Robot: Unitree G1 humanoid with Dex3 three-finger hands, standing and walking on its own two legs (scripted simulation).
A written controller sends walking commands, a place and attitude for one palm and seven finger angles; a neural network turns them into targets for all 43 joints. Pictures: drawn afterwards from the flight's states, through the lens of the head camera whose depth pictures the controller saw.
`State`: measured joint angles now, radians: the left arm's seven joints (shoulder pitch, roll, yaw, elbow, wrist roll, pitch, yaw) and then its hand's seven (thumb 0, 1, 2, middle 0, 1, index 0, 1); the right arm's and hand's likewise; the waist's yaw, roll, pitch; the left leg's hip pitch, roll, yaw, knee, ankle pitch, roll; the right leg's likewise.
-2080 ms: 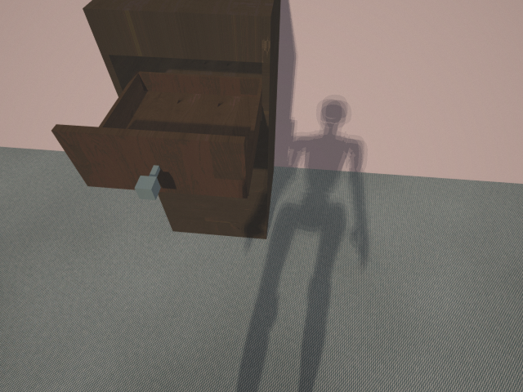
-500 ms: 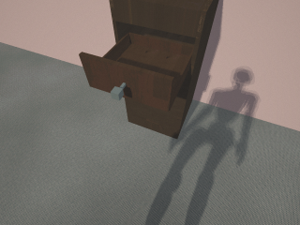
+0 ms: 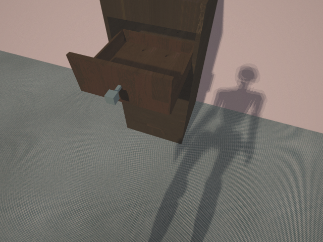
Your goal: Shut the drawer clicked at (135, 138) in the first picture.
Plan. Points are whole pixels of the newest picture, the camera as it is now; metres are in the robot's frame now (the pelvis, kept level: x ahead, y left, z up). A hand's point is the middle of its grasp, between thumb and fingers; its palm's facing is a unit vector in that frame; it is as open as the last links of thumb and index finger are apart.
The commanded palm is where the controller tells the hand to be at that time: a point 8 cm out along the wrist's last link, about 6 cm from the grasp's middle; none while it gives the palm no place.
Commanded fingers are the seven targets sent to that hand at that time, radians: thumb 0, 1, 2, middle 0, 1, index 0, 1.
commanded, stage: turn to face it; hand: left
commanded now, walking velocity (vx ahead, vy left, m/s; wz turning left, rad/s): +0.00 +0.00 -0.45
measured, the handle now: (114, 93) +0.57 +0.21 -0.02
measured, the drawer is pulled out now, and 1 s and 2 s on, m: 0.30 0.30 0.30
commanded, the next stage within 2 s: take the last steps up to it in 0.46 s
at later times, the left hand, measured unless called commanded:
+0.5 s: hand out of the picture +0.07 +0.15 -0.16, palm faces -0.13 -0.96 -0.26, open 7.4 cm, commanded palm none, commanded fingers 0.00 0.90 0.90 -0.20 -0.30 -0.20 -0.30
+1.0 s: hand (123, 233) +0.16 +0.12 -0.16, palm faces -0.17 -0.96 -0.24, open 7.4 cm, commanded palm none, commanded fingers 0.00 0.90 0.90 -0.20 -0.30 -0.20 -0.30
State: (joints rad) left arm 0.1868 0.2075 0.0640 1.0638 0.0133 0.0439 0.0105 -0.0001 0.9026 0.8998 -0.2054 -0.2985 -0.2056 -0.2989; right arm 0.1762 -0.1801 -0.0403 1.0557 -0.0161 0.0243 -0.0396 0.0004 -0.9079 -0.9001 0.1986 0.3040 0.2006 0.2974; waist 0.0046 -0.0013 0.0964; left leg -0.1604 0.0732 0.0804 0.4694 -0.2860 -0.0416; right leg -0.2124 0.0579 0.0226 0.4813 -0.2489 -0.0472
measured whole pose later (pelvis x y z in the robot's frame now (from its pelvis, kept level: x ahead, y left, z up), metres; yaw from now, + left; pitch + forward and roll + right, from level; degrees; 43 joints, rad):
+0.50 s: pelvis -0.01 -0.04 +0.00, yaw -11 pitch +1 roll +2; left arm 0.21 0.20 0.07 0.96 0.03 0.04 0.01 0.00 0.90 0.90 -0.21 -0.30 -0.21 -0.30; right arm 0.10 -0.22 -0.06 0.97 -0.01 0.05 -0.03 0.00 -0.91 -0.90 0.20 0.30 0.20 0.30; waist 0.02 -0.02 0.12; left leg -0.40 0.03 0.02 0.92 -0.44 -0.05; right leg -0.27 0.05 0.05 0.46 -0.21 -0.07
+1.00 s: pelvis +0.06 -0.05 +0.00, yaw -11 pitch +0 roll +0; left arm 0.20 0.18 0.06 0.99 0.02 -0.03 -0.01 0.00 0.90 0.90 -0.20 -0.30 -0.21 -0.30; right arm 0.37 -0.17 -0.04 1.09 -0.02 0.02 -0.01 0.00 -0.91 -0.90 0.20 0.30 0.20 0.30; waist -0.02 0.03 0.08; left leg -0.29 0.01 0.01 0.85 -0.48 -0.01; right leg -0.20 -0.03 -0.09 0.53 -0.32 -0.02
